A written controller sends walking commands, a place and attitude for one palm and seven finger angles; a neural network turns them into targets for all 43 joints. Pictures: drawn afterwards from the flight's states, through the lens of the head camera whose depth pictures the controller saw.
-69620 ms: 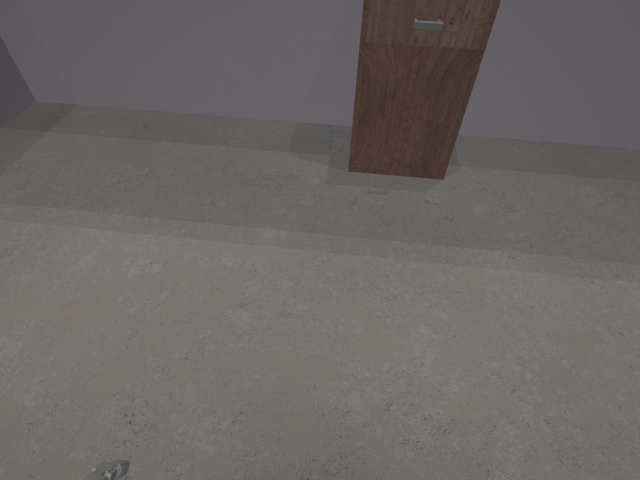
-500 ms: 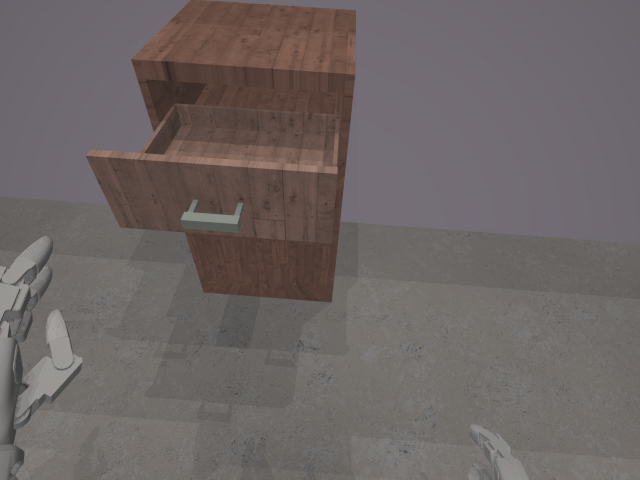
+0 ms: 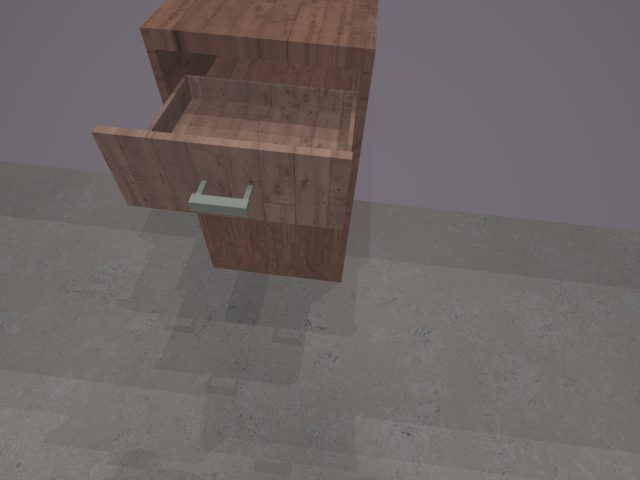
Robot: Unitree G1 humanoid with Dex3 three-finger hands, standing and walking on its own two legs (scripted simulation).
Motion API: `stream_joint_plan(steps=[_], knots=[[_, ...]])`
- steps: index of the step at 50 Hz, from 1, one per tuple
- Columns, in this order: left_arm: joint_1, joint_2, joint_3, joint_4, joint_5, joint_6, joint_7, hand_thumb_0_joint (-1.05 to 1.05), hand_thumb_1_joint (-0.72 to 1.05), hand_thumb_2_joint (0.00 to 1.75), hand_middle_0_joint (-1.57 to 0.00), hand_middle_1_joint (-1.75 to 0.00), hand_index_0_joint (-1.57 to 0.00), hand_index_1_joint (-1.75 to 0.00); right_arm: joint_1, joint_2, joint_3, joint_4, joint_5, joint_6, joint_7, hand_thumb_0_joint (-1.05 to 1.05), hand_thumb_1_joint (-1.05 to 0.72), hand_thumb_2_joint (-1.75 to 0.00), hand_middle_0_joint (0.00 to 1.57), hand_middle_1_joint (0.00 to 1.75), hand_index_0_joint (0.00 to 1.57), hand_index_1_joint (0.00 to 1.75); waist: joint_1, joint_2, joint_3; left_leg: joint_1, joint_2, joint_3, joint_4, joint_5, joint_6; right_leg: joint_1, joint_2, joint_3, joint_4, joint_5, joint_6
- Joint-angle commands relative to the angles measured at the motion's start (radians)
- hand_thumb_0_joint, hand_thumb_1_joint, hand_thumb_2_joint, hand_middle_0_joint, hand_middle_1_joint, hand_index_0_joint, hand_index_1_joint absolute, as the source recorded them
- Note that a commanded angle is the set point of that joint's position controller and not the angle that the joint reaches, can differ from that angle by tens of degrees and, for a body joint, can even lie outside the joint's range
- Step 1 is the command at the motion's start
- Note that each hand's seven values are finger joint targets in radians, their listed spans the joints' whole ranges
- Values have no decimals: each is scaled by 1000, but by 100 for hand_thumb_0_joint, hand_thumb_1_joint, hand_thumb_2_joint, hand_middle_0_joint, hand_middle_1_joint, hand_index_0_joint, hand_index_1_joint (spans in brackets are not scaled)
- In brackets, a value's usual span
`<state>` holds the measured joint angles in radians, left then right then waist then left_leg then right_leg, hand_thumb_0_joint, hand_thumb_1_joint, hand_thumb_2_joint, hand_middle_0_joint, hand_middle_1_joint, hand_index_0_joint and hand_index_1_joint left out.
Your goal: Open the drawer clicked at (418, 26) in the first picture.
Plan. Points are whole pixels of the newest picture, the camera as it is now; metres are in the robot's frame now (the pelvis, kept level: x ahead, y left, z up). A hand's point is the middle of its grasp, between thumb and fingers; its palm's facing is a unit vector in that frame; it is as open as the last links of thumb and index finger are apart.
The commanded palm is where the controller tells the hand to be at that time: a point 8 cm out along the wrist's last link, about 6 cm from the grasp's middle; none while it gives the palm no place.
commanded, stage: let the arm hang, fingers relaxed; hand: left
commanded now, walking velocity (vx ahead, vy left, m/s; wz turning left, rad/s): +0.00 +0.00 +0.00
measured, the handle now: (223, 196) +0.56 +0.21 -0.03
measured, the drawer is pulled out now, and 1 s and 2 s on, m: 0.30 0.30 0.30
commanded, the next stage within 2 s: look to check the result in 0.64 s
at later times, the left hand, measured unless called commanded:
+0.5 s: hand out of the picture +0.01 +0.17 -0.17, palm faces +0.02 -0.98 -0.18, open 7.3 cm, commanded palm none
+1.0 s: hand out of the picture +0.02 +0.19 -0.17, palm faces +0.01 -0.98 -0.20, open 7.4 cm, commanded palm none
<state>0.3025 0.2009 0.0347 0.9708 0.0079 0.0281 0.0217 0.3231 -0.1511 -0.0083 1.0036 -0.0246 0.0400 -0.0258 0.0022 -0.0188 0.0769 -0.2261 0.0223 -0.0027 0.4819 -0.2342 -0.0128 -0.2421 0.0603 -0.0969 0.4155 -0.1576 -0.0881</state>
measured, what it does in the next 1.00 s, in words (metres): stands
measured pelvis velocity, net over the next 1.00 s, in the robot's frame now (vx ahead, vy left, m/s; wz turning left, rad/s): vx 0.02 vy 0.02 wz -0.04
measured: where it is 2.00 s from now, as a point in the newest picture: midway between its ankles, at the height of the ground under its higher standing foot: outside the picture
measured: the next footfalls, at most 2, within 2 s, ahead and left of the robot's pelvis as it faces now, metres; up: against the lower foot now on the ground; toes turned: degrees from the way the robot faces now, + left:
none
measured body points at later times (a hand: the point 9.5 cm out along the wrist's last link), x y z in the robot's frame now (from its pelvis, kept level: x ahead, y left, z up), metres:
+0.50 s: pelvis +0.01 +0.01 +0.00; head +0.01 +0.01 +0.45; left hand +0.01 +0.22 -0.16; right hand -0.04 -0.18 -0.16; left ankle +0.02 +0.13 -0.74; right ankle +0.05 -0.06 -0.74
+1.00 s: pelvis +0.02 +0.02 +0.00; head +0.03 +0.01 +0.45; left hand +0.02 +0.24 -0.16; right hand -0.01 -0.19 -0.16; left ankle +0.02 +0.13 -0.74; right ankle +0.05 -0.06 -0.74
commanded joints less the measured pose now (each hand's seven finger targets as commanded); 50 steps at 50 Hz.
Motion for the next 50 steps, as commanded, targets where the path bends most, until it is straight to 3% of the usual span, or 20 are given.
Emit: stream_joint_plan(steps=[1, 5, 10, 14, 18, 26, 34, 50], knots=[[5, 86, 15, 8, 2, -39, 3, 0, 90, 90, -20, -30, -20, -30, 56, -92, -19, -21, 9, -31, -12, 0, -90, -90, 20, 30, 20, 30, -9, 22, -57, -19, 60, -58, -109, -16, 54, 81, -152, 188, -146, -87, 20], [18, 74, 8, 68, 0, -38, 7, 0, 90, 90, -20, -30, -20, -30, 88, -73, -13, 28, 8, -29, -15, 0, -90, -90, 20, 30, 20, 30, -14, 3, 10, 2, 63, -48, -122, -8, 53, 19, -149, 185, -166, -130, 21], [36, 65, 6, 107, 0, -35, 12, 0, 90, 90, -20, -30, -20, -30, 106, -56, -9, 66, 6, -28, -16, 0, -90, -90, 20, 30, 20, 30, -11, 3, 38, -5, 58, -43, -138, -40, 55, 1, -145, 189, -174, -175, 26], [45, 55, 6, 118, 1, -35, 16, 0, 90, 90, -20, -30, -20, -30, 114, -43, -10, 81, 6, -27, -16, 0, -90, -90, 20, 30, 20, 30, -9, -15, 44, -1, 53, -35, -135, -56, 55, -18, -142, 197, -181, -212, 30], [44, 42, 8, 123, 0, -35, 16, 0, 90, 90, -20, -30, -20, -30, 120, -27, -7, 92, 5, -31, -18, 0, -90, -90, 20, 30, 20, 30, -8, 35, 44, -19, 50, -37, -140, -53, 54, -10, -143, 197, -165, -185, 28], [53, 25, 9, 128, 1, -36, 17, 0, 90, 90, -20, -30, -20, -30, 126, -9, -12, 96, 6, -36, -24, 0, -90, -90, 20, 30, 20, 30, -5, 65, 37, -31, 56, -38, -147, -48, 54, 10, -137, 188, -142, -128, 27], [60, 23, 7, 130, 2, -40, 19, 0, 90, 90, -20, -30, -20, -30, 122, -19, -19, 91, 9, -39, -26, 0, -90, -90, 20, 30, 20, 30, -8, 24, 26, 6, 61, -39, -145, -22, 55, 0, -133, 190, -138, -103, 27], [34, 45, 9, 128, 1, -45, 19, 0, 90, 90, -20, -30, -20, -30, 80, -54, -24, 92, 11, -47, -26, 0, -90, -90, 20, 30, 20, 30, -13, 30, 14, 35, 73, -45, -154, 38, 56, 36, -138, 180, -118, -4, 27]])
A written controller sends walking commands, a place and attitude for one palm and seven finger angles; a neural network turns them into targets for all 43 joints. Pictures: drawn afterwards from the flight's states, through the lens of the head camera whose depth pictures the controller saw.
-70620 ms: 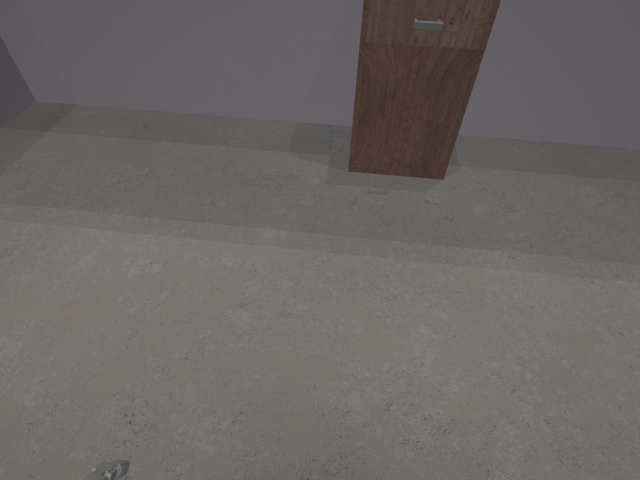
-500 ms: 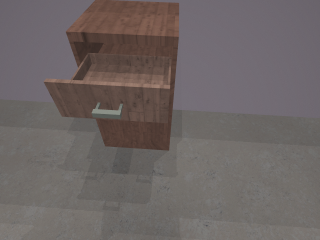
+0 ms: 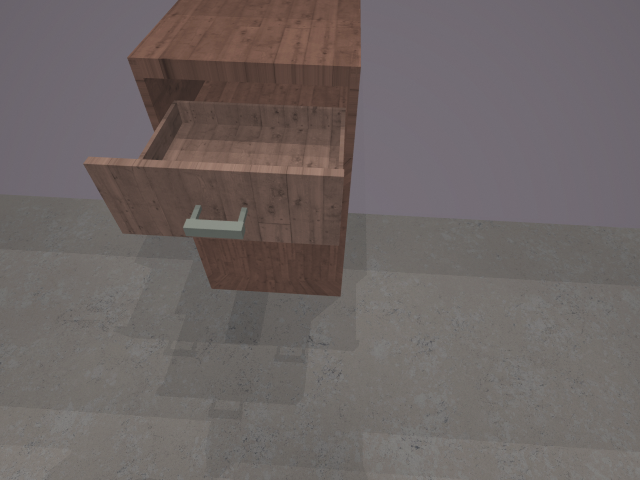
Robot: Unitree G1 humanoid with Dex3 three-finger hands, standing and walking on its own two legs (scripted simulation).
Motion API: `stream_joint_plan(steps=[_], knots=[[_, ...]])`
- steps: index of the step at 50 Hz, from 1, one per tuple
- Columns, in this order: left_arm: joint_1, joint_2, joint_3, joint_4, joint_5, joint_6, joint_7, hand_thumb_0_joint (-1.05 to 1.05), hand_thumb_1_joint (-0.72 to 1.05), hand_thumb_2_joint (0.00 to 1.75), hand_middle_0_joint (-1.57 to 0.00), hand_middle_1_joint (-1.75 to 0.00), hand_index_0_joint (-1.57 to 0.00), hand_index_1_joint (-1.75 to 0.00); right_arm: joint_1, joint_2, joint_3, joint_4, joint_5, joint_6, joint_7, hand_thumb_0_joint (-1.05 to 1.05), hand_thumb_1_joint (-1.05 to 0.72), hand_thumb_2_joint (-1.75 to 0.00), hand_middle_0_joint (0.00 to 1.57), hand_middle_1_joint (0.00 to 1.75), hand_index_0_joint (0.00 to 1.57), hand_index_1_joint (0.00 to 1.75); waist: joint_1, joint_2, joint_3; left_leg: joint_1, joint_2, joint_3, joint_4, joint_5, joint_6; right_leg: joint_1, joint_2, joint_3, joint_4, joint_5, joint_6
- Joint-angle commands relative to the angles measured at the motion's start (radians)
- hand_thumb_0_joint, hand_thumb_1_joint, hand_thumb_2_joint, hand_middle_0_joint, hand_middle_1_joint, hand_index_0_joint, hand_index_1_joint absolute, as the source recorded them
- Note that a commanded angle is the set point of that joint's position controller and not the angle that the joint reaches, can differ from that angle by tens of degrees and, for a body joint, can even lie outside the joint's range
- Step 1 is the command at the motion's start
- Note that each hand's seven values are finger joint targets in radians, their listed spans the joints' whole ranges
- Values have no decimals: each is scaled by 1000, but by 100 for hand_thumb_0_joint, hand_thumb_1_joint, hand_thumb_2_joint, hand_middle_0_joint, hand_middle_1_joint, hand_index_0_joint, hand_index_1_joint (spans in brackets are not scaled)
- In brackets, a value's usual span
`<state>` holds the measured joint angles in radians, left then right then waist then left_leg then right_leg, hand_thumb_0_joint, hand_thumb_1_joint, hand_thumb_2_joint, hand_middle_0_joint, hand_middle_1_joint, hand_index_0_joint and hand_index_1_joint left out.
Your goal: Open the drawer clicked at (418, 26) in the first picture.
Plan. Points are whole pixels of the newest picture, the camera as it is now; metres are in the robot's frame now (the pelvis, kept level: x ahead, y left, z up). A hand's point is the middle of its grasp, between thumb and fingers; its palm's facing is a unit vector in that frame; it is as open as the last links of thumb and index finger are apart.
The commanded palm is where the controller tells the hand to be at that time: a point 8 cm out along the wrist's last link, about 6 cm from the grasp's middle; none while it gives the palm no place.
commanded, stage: look to check the result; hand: left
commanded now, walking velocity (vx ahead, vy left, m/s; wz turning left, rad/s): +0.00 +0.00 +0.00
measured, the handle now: (217, 220) +0.54 +0.22 -0.03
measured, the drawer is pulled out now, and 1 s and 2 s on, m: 0.30 0.30 0.30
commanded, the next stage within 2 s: stand and wait in 0.20 s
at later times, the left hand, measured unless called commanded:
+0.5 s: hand out of the picture +0.04 +0.19 -0.17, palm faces +0.03 -0.97 -0.24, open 7.4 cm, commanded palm none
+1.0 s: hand out of the picture +0.07 +0.21 -0.16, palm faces +0.02 -0.96 -0.29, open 7.4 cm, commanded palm none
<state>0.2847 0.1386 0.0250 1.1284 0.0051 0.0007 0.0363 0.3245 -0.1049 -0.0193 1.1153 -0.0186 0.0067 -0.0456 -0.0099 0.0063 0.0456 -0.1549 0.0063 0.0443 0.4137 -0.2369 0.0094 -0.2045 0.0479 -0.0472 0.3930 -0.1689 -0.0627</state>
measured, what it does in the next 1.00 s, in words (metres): stands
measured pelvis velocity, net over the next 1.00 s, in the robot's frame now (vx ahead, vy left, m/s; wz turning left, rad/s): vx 0.02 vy -0.01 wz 0.00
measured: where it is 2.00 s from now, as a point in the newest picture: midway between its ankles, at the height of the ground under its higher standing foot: outside the picture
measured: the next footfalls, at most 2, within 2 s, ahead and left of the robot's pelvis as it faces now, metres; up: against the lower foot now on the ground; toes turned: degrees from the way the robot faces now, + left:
none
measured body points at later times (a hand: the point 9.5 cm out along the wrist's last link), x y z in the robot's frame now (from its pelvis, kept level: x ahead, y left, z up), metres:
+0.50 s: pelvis +0.01 +0.00 +0.00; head +0.03 -0.01 +0.45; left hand +0.04 +0.24 -0.15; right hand +0.02 -0.24 -0.16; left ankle -0.01 +0.11 -0.74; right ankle +0.03 -0.08 -0.74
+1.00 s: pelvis +0.02 -0.01 +0.00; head +0.03 -0.02 +0.45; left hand +0.07 +0.26 -0.14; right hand +0.05 -0.27 -0.15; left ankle -0.01 +0.11 -0.74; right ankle +0.03 -0.08 -0.74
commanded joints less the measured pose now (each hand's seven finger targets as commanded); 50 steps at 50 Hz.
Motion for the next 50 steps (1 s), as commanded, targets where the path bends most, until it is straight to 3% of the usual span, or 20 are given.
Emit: stream_joint_plan(steps=[1, 13, 42, 44, 50], knots=[[49, 108, 18, -29, 4, -19, 4, 0, 90, 90, -20, -30, -20, -30, 74, -104, -13, -19, 4, -15, -7, 0, -90, -90, 20, 30, 20, 30, 0, 14, 38, -34, 89, -91, -84, 46, 32, 4, -126, 132, -92, 19, 2], [4, 153, 25, -37, 3, -25, 0, 0, 90, 90, -20, -30, -20, -30, 16, -151, -19, -27, 5, -19, -6, 0, -90, -90, 20, 30, 20, 30, -1, 13, 16, -2, 95, -90, -91, 91, 28, 34, -136, 134, -90, 100, 0], [-119, 272, 39, -49, 3, -35, -9, 0, 90, 90, -20, -30, -20, -30, -97, -275, -27, -38, 3, -19, 5, 0, -90, -90, 20, 30, 20, 30, -2, 5, -19, 39, 102, -94, -114, 100, 20, 78, -154, 155, -134, 119, 11], [-123, 280, 43, -52, 4, -37, -8, 0, 90, 90, -20, -30, -20, -30, -102, -280, -30, -43, 4, -20, 4, 0, -90, -90, 20, 30, 20, 30, -1, -23, -30, 55, 104, -95, -112, 109, 22, 78, -151, 153, -136, 135, 14], [-146, 299, 42, -52, 3, -37, -10, 0, 90, 90, -20, -30, -20, -30, -119, -301, -30, -43, 3, -19, 7, 0, -90, -90, 20, 30, 20, 30, -4, 1, -20, 49, 104, -93, -114, 101, 20, 79, -157, 160, -145, 128, 20]])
